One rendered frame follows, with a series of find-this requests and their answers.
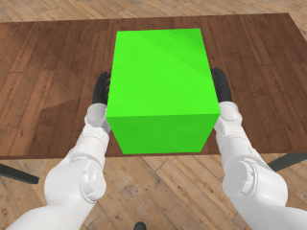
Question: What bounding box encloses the robot left upper arm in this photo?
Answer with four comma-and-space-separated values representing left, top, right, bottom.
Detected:
6, 158, 106, 230

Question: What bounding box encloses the table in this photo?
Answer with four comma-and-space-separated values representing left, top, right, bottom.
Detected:
0, 12, 307, 185

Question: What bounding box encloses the robot right forearm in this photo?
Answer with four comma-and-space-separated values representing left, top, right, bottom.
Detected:
214, 101, 273, 173

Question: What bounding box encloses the robot right hand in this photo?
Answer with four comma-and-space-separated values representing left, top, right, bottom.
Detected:
209, 67, 232, 104

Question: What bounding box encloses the robot left forearm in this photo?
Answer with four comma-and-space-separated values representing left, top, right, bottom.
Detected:
44, 103, 111, 199

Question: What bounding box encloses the robot right upper arm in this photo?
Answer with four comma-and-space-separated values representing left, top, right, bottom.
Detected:
222, 160, 307, 230

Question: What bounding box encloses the carton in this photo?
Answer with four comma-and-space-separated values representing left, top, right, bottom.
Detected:
106, 28, 221, 154

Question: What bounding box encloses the robot left hand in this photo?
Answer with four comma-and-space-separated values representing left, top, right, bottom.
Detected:
92, 71, 111, 105

